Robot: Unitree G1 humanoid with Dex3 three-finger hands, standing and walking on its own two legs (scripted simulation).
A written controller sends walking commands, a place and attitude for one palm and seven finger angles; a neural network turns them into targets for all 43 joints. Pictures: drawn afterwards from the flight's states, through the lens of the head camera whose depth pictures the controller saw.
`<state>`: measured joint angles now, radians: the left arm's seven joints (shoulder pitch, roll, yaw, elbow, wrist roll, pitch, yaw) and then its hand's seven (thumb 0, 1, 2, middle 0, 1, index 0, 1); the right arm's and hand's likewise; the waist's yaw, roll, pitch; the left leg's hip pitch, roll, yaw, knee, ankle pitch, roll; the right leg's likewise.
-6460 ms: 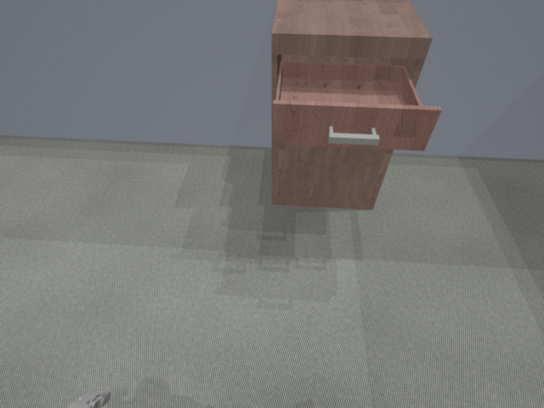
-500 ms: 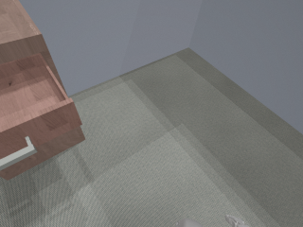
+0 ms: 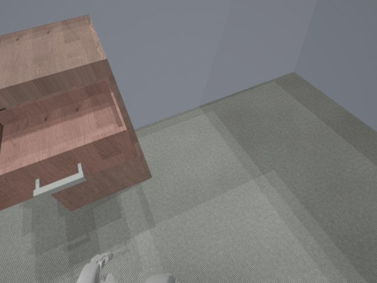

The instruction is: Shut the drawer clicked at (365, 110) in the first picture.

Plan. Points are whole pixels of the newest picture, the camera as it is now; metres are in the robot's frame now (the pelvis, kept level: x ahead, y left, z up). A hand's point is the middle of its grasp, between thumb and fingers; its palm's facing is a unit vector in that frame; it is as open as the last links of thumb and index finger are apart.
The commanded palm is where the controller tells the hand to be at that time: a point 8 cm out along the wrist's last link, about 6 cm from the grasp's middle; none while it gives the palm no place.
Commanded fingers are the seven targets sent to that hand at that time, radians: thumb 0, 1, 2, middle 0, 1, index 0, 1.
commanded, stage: turn to face it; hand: left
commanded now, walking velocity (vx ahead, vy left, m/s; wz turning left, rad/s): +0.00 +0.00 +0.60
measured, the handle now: (60, 179) +0.41 +0.39 -0.09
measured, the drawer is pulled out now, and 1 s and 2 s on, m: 0.30 0.30 0.30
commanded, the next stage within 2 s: take the last steps up to it in 0.68 s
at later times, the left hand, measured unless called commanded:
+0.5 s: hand out of the picture -0.08 +0.28 -0.19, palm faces +0.35 -0.91 -0.24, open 7.4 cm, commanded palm none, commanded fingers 0.00 0.90 0.90 -0.20 -0.30 -0.20 -0.30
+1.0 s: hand out of the picture -0.04 +0.28 -0.16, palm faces +0.39 -0.90 -0.21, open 7.4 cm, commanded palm none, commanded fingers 0.00 0.90 0.90 -0.20 -0.30 -0.20 -0.30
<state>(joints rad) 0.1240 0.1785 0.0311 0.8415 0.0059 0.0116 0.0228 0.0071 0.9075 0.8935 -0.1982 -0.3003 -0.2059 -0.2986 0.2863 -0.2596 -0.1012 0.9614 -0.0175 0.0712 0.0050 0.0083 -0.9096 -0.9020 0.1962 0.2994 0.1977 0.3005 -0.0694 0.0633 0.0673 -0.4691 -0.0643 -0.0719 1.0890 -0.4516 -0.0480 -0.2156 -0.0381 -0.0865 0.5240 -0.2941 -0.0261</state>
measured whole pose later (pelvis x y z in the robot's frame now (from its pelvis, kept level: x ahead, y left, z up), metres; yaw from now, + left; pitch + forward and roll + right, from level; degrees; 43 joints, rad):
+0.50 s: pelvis -0.02 +0.07 +0.00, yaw +16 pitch -1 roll -3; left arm 0.28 0.29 0.08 0.97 0.02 0.07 0.02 0.01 0.91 0.89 -0.19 -0.30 -0.20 -0.30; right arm 0.09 -0.21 -0.04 0.88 -0.01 0.02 0.00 0.00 -0.91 -0.90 0.19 0.30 0.20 0.30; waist 0.05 -0.05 0.10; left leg -0.27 -0.01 0.05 0.59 -0.29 0.08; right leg -0.43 -0.12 -0.07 1.11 -0.49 0.08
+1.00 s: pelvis -0.03 +0.08 +0.01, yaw +24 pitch +0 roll -1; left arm 0.22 0.21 0.05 1.01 0.02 0.05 0.00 0.01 0.91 0.89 -0.19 -0.30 -0.20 -0.30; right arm 0.39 -0.16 -0.04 1.06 -0.02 0.00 -0.03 0.00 -0.91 -0.90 0.20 0.30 0.20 0.30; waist -0.06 0.00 -0.02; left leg -0.18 -0.11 -0.05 0.30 -0.12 0.11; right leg -0.36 -0.03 0.00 0.87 -0.39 0.05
